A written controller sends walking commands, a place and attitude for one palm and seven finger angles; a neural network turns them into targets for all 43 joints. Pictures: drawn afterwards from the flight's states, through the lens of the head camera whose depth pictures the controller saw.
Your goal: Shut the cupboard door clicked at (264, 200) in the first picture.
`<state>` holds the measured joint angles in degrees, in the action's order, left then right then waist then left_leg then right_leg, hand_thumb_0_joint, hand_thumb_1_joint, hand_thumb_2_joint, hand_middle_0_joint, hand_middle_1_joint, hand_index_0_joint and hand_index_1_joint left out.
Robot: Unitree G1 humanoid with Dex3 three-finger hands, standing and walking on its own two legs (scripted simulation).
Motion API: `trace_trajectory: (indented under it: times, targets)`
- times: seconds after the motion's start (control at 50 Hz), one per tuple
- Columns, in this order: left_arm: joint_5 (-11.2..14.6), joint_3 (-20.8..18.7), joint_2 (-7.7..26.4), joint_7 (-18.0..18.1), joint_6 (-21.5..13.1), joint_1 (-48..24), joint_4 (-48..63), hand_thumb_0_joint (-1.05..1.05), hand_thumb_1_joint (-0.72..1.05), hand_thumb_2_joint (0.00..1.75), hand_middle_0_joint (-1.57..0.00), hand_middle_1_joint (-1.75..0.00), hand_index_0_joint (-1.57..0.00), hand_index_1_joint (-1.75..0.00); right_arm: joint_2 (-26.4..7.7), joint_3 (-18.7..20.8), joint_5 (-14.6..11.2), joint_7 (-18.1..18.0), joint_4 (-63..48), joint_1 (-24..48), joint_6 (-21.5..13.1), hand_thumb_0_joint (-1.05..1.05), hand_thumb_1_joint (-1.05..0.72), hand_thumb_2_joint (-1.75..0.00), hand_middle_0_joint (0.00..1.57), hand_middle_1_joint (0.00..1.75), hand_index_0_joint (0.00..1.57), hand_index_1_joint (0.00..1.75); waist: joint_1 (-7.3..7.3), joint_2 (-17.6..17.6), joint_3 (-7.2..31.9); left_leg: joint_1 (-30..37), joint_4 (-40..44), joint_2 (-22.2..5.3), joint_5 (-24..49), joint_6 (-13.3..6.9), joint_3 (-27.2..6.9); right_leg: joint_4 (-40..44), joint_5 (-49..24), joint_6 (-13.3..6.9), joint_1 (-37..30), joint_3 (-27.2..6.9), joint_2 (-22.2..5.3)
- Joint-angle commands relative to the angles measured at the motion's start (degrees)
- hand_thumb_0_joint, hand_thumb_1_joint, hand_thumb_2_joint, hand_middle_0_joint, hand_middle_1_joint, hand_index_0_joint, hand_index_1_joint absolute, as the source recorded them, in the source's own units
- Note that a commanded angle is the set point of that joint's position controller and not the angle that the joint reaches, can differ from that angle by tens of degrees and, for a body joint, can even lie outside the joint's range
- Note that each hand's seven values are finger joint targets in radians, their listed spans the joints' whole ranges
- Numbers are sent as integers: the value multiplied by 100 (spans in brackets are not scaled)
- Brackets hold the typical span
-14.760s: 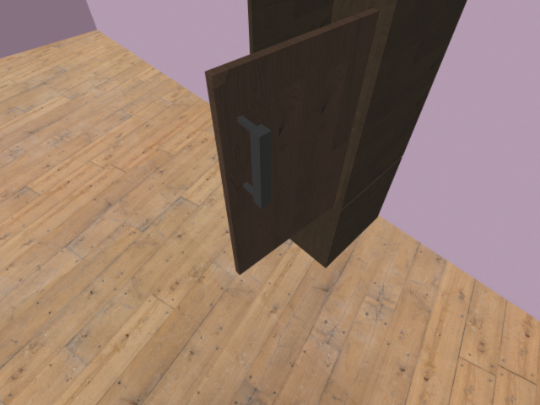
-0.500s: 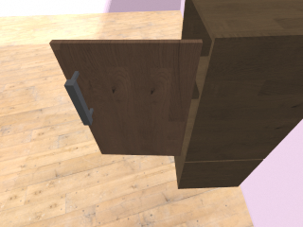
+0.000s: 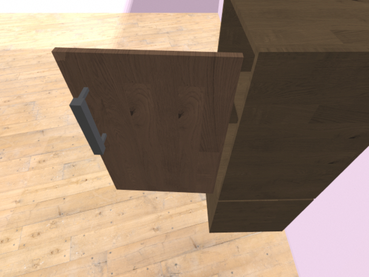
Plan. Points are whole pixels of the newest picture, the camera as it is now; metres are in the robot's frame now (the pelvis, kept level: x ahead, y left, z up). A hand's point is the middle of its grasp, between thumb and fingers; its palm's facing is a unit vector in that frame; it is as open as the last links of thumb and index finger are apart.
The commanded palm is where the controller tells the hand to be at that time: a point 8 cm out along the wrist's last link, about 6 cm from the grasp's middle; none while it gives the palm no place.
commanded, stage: shuffle to correct the standing spot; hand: left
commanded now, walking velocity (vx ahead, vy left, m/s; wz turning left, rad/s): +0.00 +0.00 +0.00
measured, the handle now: (92, 122) +0.45 +0.27 +0.07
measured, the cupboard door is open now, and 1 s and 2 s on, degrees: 86 86 86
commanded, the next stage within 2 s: come to a stop and stand still in 0.34 s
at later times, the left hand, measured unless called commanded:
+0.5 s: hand out of the picture -0.01 +0.23 -0.19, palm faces +0.10 -0.97 -0.23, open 7.4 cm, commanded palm none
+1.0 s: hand out of the picture +0.00 +0.22 -0.18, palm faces +0.01 -0.98 -0.20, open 7.3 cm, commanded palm none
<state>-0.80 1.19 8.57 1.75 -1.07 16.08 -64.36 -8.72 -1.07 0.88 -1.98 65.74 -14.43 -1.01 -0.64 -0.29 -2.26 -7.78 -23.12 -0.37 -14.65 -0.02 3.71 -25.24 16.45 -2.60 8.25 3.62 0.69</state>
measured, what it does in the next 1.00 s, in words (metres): steps on the spot: right foot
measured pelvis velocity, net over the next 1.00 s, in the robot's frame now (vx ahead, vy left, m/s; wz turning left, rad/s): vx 0.00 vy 0.06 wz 0.03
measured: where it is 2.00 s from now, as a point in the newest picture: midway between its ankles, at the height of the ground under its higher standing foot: outside the picture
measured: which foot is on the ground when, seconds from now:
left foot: down 0.00-1.00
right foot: down 0.00-0.50, up 0.52-0.78, down 0.80-1.00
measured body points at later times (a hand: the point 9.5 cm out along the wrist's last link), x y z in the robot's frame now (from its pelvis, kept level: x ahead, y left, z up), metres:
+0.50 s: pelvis -0.01 +0.04 -0.01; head +0.02 +0.05 +0.44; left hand -0.02 +0.28 -0.17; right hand +0.05 -0.20 -0.16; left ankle +0.00 +0.14 -0.74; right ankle -0.03 -0.08 -0.74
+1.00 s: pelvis +0.00 +0.06 +0.00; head +0.02 +0.06 +0.44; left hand +0.00 +0.28 -0.16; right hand +0.00 -0.17 -0.16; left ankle +0.00 +0.14 -0.74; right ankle -0.03 -0.06 -0.74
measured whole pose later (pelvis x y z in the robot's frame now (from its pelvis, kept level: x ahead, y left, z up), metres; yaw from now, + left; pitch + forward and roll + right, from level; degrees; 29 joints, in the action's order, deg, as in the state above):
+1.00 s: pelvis +0.00 +0.06 +0.00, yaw +2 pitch +0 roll -1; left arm -1.3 0.9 8.2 2.7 -1.0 16.0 -62.7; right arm -8.8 -0.2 1.1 -1.4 63.0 -15.4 -0.4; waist 1.1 0.7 -2.6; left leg -13.8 -29.2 -0.6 -15.3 -2.4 6.2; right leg -26.8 17.1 -0.5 9.3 2.3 0.3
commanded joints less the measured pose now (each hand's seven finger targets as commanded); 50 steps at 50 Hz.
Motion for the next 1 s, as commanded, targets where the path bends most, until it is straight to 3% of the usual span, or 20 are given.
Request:
trace_trajectory:
  times: [0.0, 0.08, 0.18, 0.28, 0.34, 0.38, 0.42, 0.44, 0.48, 0.5, 0.52, 0.56, 0.72, 0.78, 0.82, 0.88, 0.9, 0.92, 0.94, 0.98]
  targets:
    - [32, -126, 696, 43, -89, 370, 165, 0, 90, 90, -20, -30, -20, -30, -519, 75, -21, -9, -155, -343, -95, 0, -90, -90, 20, 30, 20, 30, 18, -53, -41, -52, 272, -543, 1155, -150, -447, 419, -1682, -30, 68, -659, -774]
    - [31, -157, 765, 49, -92, 330, 208, 0, 90, 90, -20, -30, -20, -30, -597, 84, -20, -18, -160, -332, -96, 0, -90, -90, 20, 30, 20, 30, -6, 58, 3, -61, 241, -534, 1315, -148, -442, 370, -1919, -58, -31, -674, -815]
    - [19, -273, 902, 116, -34, 444, 298, 0, 90, 90, -20, -30, -20, -30, -492, 120, -20, -12, -338, -343, 38, 0, -90, -90, 20, 30, 20, 30, -79, -189, 79, -482, -88, -383, 901, -20, -234, 196, -2588, -210, -295, -969, -1240]
    - [-28, -427, 1140, 160, 24, 505, 408, 0, 90, 90, -20, -30, -20, -30, -492, 224, -6, 18, -608, -132, 171, 0, -90, -90, 20, 30, 20, 30, -182, -789, -105, -1203, -892, -179, -477, 81, -54, 343, -2995, -686, -373, -1614, -2002]
    - [-76, -535, 1222, 176, 56, 529, 510, 0, 90, 90, -20, -30, -20, -30, -503, 295, -4, 48, -800, 38, 196, 0, -90, -90, 20, 30, 20, 30, -233, -787, -154, -1483, -1369, -202, -929, 97, -91, 255, -3112, -939, -258, -1782, -2286]
    - [-90, -573, 1288, 155, 89, 321, 615, 0, 90, 90, -20, -30, -20, -30, -482, 326, -11, 91, -859, -14, 208, 0, -90, -90, 20, 30, 20, 30, -131, -815, -114, -1147, -1105, -146, -698, 110, -33, 77, -2943, -807, 99, -1477, -2151]
    - [-75, -599, 1296, 128, 141, 2, 768, 0, 90, 90, -20, -30, -20, -30, -456, 356, -7, 126, -797, -314, 205, 0, -90, -90, 20, 30, 20, 30, 62, -776, -111, -252, -411, -72, 139, 93, 165, -170, -1922, -470, 879, -1027, -1781]
    - [-68, -566, 1196, 108, 172, -87, 835, 0, 90, 90, -20, -30, -20, -30, -561, 358, 8, 128, -767, -471, 170, 0, -90, -90, 20, 30, 20, 30, 127, -376, -27, 141, -186, -222, 618, 20, 27, -484, -1246, -262, 1201, -736, -1416]
    - [-57, -445, 643, 97, 271, -59, 899, 0, 90, 90, -20, -30, -20, -30, -954, 412, 69, 102, -770, -604, 105, 0, -90, -90, 20, 30, 20, 30, 135, 1285, 48, -79, 593, -1440, 1079, -653, -1365, -1658, 1234, 242, 1419, 163, -404]
    - [-63, -384, 574, 108, 298, -111, 885, 0, 90, 90, -20, -30, -20, -30, -918, 390, 62, 64, -793, -581, 72, 0, -90, -90, 20, 30, 20, 30, 182, 1164, -40, -352, 994, -1697, 757, -958, -1871, -2363, 1736, 216, 1433, -88, -384]
    - [-72, -354, 537, 80, 283, -84, 857, 0, 90, 90, -20, -30, -20, -30, -874, 354, 63, 31, -830, -414, 37, 0, -90, -90, 20, 30, 20, 30, 82, 710, -144, -452, 1013, -1809, 717, -1180, -2026, -2687, 1686, 139, 1511, -278, -444]
    - [-74, -346, 569, 4, 215, -2, 748, 0, 90, 90, -20, -30, -20, -30, -994, 350, 84, 17, -896, -29, -20, 0, -90, -90, 20, 30, 20, 30, -30, 381, -35, -523, 1007, -1686, 464, -1189, -1734, -2577, 1319, 117, 1316, -359, -541]
    - [-22, -236, 397, -48, 167, 110, 473, 0, 90, 90, -20, -30, -20, -30, -736, 290, 52, -43, -493, -278, -35, 0, -90, -90, 20, 30, 20, 30, 78, 359, 63, -142, 570, -1323, 1381, -766, -1196, -325, 311, 198, 582, -206, -374]
    - [-13, -232, 560, -27, 119, 304, 362, 0, 90, 90, -20, -30, -20, -30, -653, 241, 7, -20, -453, -223, -61, 0, -90, -90, 20, 30, 20, 30, 30, 167, 122, -336, 353, -875, 980, -378, -833, 258, -533, 79, 192, -526, -609]
    - [-19, -224, 531, -34, 86, 295, 302, 0, 90, 90, -20, -30, -20, -30, -566, 246, 9, -12, -394, -200, -48, 0, -90, -90, 20, 30, 20, 30, 43, -212, -38, -326, 306, -749, 709, -318, -657, 230, -716, 52, 305, -551, -576]
    - [9, -192, 521, -13, 54, 258, 264, 0, 90, 90, -20, -30, -20, -30, -483, 187, -4, 3, -258, -308, -60, 0, -90, -90, 20, 30, 20, 30, 74, -140, -24, -164, 296, -633, 792, -238, -460, 335, -805, 50, 341, -616, -659]
    - [-96, -152, 639, 217, -5, 595, 183, 0, 90, 90, -20, -30, -20, -30, -940, 261, -51, 26, -600, -54, -61, 0, -90, -90, 20, 30, 20, 30, -20, -113, -5, -250, -687, -851, 1816, -152, -431, 342, -1654, 170, 555, -711, -734]
    - [-61, -170, 743, 234, -105, 562, 270, 0, 90, 90, -20, -30, -20, -30, -725, 163, -21, 44, -743, -26, -75, 0, -90, -90, 20, 30, 20, 30, 76, 161, 48, -420, -715, -622, 1668, -41, -414, 297, -2719, 13, 287, -834, -987]
    - [7, -117, 698, 185, -165, 586, 342, 0, 90, 90, -20, -30, -20, -30, -487, 140, 14, 60, -672, -443, -118, 0, -90, -90, 20, 30, 20, 30, 196, 88, 619, -224, -509, -562, 1072, -92, -416, 50, -2567, -125, 7, -882, -1003]
    - [23, -106, 617, 139, -153, 443, 414, 0, 90, 90, -20, -30, -20, -30, -564, 178, -4, 26, -626, -520, -113, 0, -90, -90, 20, 30, 20, 30, 197, 84, 709, -175, -442, -607, 1368, -165, -474, -81, -2115, -124, -2, -704, -809]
